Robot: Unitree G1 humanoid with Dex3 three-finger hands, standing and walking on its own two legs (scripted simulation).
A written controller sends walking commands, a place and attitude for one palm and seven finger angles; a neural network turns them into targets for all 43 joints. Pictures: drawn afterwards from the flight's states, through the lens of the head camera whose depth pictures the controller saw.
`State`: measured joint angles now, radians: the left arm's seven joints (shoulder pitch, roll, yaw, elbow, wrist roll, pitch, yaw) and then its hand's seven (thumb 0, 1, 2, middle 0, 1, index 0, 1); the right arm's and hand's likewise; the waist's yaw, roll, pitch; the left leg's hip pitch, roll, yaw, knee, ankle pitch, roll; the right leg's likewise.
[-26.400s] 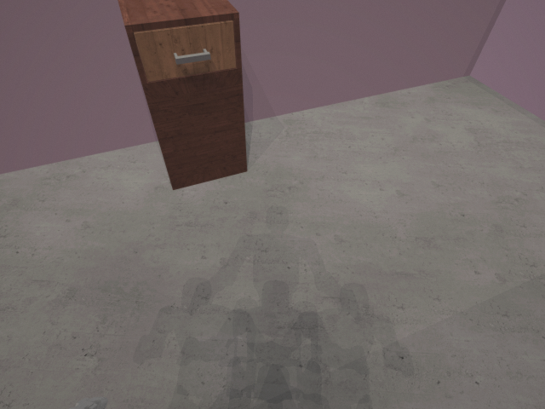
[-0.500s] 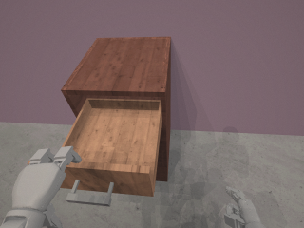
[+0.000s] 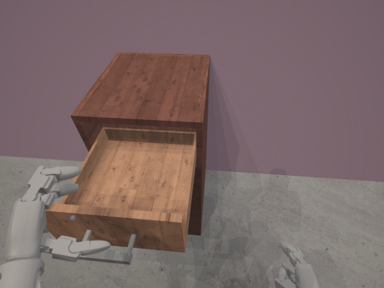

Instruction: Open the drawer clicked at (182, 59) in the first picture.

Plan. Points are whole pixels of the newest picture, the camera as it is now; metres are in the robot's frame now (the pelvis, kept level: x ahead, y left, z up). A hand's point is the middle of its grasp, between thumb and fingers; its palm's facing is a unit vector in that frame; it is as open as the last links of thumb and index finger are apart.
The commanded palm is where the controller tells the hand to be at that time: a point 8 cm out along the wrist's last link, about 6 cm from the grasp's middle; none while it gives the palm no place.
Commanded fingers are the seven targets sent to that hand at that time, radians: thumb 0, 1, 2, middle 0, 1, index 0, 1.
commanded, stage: draw the hand back to the body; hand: left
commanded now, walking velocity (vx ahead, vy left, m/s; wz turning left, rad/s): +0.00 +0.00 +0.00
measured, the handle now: (106, 246) +0.22 +0.24 -0.09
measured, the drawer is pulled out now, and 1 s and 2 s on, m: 0.30 0.30 0.30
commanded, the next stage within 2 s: step back with the hand held close in 0.74 s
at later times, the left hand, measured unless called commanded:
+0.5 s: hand (52, 218) +0.17 +0.24 +0.15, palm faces +0.40 -0.82 -0.41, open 8.9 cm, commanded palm +0.12 +0.27 +0.17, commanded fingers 0.00 0.87 0.88 -0.20 -0.32 -0.20 -0.32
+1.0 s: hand (51, 216) +0.17 +0.24 +0.16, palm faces +0.37 -0.80 -0.46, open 7.4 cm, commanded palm +0.11 +0.27 +0.17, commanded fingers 0.00 0.90 0.90 -0.20 -0.30 -0.20 -0.30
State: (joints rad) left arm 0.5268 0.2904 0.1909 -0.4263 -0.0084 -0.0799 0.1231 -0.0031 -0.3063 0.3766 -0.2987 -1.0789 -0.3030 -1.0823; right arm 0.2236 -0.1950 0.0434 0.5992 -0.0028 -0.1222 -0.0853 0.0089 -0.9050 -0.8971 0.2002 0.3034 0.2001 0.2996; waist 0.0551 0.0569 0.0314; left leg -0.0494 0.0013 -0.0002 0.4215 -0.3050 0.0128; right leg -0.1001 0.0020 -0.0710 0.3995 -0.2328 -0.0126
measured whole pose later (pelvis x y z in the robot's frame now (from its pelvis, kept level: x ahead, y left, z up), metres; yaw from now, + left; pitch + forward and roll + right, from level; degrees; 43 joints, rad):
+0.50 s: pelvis -0.01 -0.01 +0.00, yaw +0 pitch -4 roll -1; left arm 0.54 0.32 0.29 -0.45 -0.05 -0.10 0.11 0.01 0.53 0.74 -0.23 -0.54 -0.24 -0.54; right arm 0.19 -0.21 0.01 0.62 0.00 -0.13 -0.07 0.01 -0.90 -0.90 0.20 0.30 0.20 0.30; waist 0.06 0.08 0.02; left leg -0.05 0.01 0.00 0.40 -0.28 0.00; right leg -0.10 0.01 -0.07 0.37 -0.20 -0.02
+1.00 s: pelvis -0.02 -0.01 +0.00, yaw -1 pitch +0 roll -1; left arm 0.57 0.33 0.35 -0.48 -0.04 -0.18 0.11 0.02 0.89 0.89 -0.21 -0.30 -0.21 -0.31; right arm 0.18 -0.22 0.01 0.59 0.00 -0.08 -0.05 0.01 -0.90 -0.90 0.20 0.30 0.20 0.30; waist 0.03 0.07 0.03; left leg -0.15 0.02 0.01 0.42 -0.27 0.01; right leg -0.18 0.02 -0.07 0.35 -0.16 -0.02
